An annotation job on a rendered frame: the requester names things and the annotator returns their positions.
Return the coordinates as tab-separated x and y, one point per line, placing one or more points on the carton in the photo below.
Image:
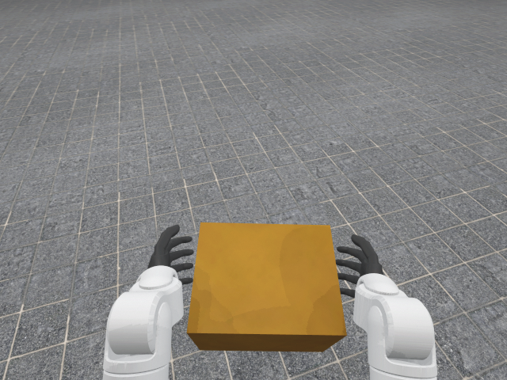
265	288

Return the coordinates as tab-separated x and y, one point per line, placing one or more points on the right robot forearm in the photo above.
401	339

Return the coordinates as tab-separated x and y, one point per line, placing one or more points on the left robot hand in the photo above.
162	255

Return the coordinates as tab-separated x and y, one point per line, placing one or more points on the right robot hand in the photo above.
368	258

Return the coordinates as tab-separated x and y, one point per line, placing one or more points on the left robot forearm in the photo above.
139	327

